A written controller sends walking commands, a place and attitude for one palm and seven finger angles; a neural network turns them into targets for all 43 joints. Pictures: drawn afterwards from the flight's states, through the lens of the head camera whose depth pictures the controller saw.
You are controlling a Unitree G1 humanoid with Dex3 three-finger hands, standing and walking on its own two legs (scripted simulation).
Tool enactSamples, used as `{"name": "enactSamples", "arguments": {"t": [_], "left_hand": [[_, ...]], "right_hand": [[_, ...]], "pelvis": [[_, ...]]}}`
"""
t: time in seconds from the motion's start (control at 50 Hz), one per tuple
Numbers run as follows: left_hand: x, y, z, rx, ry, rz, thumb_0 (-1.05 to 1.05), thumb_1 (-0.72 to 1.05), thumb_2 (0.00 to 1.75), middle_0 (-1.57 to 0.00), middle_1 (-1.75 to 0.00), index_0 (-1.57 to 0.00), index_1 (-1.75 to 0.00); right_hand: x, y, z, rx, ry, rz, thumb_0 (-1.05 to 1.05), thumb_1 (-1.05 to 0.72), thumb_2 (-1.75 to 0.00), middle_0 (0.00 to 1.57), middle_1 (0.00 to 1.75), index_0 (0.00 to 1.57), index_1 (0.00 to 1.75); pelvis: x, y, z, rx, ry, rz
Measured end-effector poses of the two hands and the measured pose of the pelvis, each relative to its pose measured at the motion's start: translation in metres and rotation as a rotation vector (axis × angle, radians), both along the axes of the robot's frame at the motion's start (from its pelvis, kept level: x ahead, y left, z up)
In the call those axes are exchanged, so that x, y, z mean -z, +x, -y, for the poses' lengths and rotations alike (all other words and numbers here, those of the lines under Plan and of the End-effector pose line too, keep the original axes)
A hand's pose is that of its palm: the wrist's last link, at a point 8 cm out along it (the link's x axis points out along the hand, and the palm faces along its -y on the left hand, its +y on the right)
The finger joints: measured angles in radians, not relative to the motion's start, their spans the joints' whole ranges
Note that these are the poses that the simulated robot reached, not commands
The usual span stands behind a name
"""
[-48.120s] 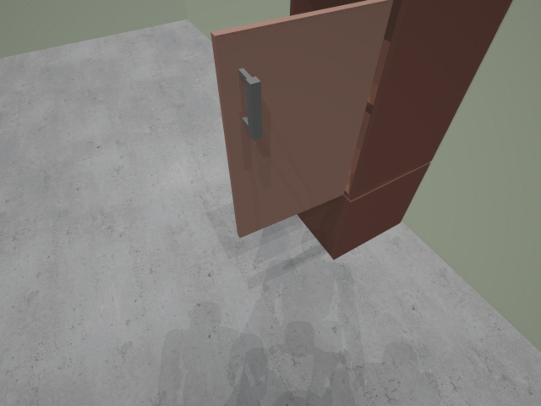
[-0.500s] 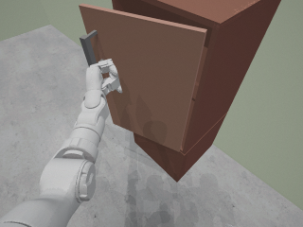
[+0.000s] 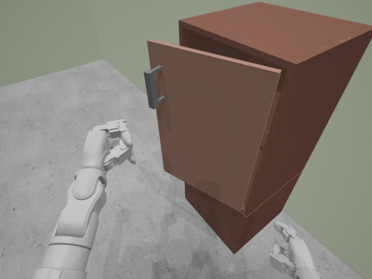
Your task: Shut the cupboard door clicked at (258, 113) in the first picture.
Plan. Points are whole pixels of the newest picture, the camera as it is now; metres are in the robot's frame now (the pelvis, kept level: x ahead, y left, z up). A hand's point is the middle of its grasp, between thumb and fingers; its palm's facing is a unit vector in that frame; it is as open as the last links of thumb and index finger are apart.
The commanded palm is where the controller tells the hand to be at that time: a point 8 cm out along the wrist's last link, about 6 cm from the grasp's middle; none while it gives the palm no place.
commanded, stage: draw the hand back to the body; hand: left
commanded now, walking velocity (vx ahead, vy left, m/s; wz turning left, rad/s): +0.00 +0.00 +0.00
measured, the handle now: (155, 87) +0.63 +0.14 +0.12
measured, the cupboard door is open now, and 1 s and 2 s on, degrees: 19 19 19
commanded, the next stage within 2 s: step back with the hand held close in 1.00 s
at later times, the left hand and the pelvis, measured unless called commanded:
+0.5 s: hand (60, 187) +0.23 +0.24 +0.15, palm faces +0.32 -0.88 -0.35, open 5.1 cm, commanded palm +0.18 +0.29 +0.18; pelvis +0.01 +0.01 +0.01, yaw +0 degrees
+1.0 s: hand (37, 198) +0.20 +0.26 +0.16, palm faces +0.43 -0.82 -0.38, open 7.4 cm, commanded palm +0.15 +0.31 +0.18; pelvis +0.02 +0.00 +0.01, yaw +1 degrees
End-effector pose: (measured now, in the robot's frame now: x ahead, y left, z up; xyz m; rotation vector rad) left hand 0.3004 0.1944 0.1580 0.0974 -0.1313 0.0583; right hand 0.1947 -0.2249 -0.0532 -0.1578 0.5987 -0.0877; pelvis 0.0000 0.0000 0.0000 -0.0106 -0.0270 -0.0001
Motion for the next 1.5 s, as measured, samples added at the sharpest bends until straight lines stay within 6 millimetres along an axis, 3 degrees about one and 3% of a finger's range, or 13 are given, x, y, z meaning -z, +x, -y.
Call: {"name": "enactSamples", "arguments": {"t": [0.08, 0.16, 0.28, 0.36, 0.5, 0.62, 0.72, 0.9, 1.04, 1.24, 1.36, 1.5], "left_hand": [[0.008, -0.032, -0.017, -0.045, 0.060, 0.002, 0.02, 0.90, 0.90, -1.15, -1.34, -1.16, -1.34], [0.012, -0.056, -0.033, -0.096, 0.103, -0.015, 0.02, 0.90, 0.90, -1.06, -1.24, -1.06, -1.23], [-0.007, -0.075, -0.055, -0.178, 0.178, 0.026, 0.02, 0.89, 0.90, -0.90, -1.06, -0.91, -1.06], [-0.017, -0.084, -0.068, -0.216, 0.219, 0.045, 0.02, 0.90, 0.90, -0.79, -0.95, -0.80, -0.95], [-0.010, -0.106, -0.089, -0.276, 0.272, -0.017, 0.02, 0.89, 0.90, -0.60, -0.74, -0.61, -0.74], [-0.020, -0.134, -0.107, -0.356, 0.345, -0.020, 0.02, 0.89, 0.90, -0.44, -0.56, -0.45, -0.56], [-0.029, -0.152, -0.119, -0.427, 0.376, -0.002, 0.02, 0.89, 0.90, -0.32, -0.43, -0.32, -0.42], [-0.013, -0.145, -0.109, -0.425, 0.294, -0.014, 0.02, 0.89, 0.90, -0.22, -0.32, -0.23, -0.32], [-0.023, -0.138, -0.106, -0.394, 0.328, 0.014, 0.02, 0.89, 0.90, -0.21, -0.31, -0.22, -0.31], [-0.032, -0.133, -0.116, -0.393, 0.406, 0.022, 0.02, 0.89, 0.90, -0.21, -0.30, -0.21, -0.30], [-0.021, -0.130, -0.115, -0.346, 0.420, -0.017, 0.02, 0.89, 0.90, -0.20, -0.30, -0.21, -0.30], [-0.023, -0.139, -0.119, -0.302, 0.445, 0.013, 0.02, 0.89, 0.90, -0.21, -0.30, -0.22, -0.30]], "right_hand": [[-0.009, 0.012, -0.018, -0.059, 0.006, 0.014, 0.01, -0.90, -0.90, 0.19, 0.30, 0.20, 0.30], [-0.003, 0.011, -0.030, -0.102, 0.002, -0.031, 0.01, -0.90, -0.90, 0.20, 0.30, 0.20, 0.30], [0.019, -0.006, -0.037, -0.108, 0.013, -0.128, 0.01, -0.90, -0.90, 0.20, 0.30, 0.20, 0.30], [0.029, -0.019, -0.034, -0.075, 0.029, -0.178, 0.01, -0.90, -0.90, 0.20, 0.30, 0.20, 0.30], [0.032, -0.030, -0.015, -0.010, 0.011, -0.211, 0.01, -0.90, -0.90, 0.20, 0.30, 0.20, 0.30], [0.025, -0.021, -0.001, 0.008, -0.025, -0.168, 0.01, -0.90, -0.90, 0.20, 0.30, 0.20, 0.30], [0.019, -0.006, 0.000, -0.007, -0.034, -0.122, 0.01, -0.90, -0.90, 0.19, 0.30, 0.20, 0.30], [0.013, 0.008, -0.013, -0.048, -0.025, -0.086, 0.01, -0.90, -0.90, 0.20, 0.30, 0.20, 0.30], [0.013, 0.005, -0.016, -0.044, -0.010, -0.083, 0.01, -0.90, -0.90, 0.20, 0.30, 0.20, 0.30], [0.025, -0.009, -0.004, 0.000, -0.022, -0.162, 0.01, -0.90, -0.90, 0.20, 0.30, 0.20, 0.30], [0.027, -0.021, 0.009, 0.066, -0.050, -0.191, 0.01, -0.90, -0.90, 0.20, 0.30, 0.20, 0.30], [0.021, -0.039, 0.009, 0.115, -0.073, -0.182, 0.01, -0.90, -0.90, 0.20, 0.30, 0.20, 0.30]], "pelvis": [[-0.004, 0.000, -0.001, -0.008, -0.002, 0.018], [-0.006, -0.001, -0.003, -0.019, -0.007, 0.033], [-0.009, 0.002, -0.008, -0.023, -0.006, 0.041], [-0.010, 0.007, -0.010, -0.013, -0.005, 0.038], [-0.010, 0.015, -0.009, -0.002, -0.005, 0.033], [-0.009, 0.018, -0.009, -0.006, -0.008, 0.029], [-0.008, 0.017, -0.008, -0.015, -0.008, 0.030], [-0.009, 0.015, -0.005, -0.021, -0.004, 0.025], [-0.009, 0.019, -0.003, -0.011, -0.006, 0.030], [-0.007, 0.018, -0.005, -0.007, -0.014, -0.010], [-0.004, 0.012, -0.012, 0.009, -0.012, -0.038], [0.000, -0.003, -0.019, 0.021, -0.012, -0.039]]}}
